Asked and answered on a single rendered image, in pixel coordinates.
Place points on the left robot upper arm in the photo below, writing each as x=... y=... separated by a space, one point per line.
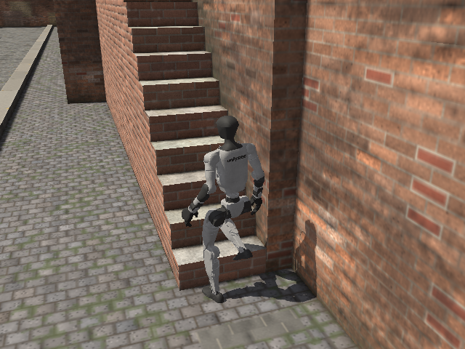
x=210 y=160

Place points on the left robot forearm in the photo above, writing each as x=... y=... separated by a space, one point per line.
x=200 y=199

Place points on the robot right hand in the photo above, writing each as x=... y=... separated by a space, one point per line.
x=258 y=202

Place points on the right robot forearm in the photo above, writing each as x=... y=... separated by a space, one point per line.
x=257 y=192

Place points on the right robot upper arm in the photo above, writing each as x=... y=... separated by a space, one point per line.
x=254 y=161

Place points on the robot torso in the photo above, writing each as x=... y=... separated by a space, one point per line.
x=231 y=176

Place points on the robot left hand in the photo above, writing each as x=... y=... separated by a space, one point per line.
x=187 y=216

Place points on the right robot foot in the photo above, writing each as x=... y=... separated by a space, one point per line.
x=244 y=255

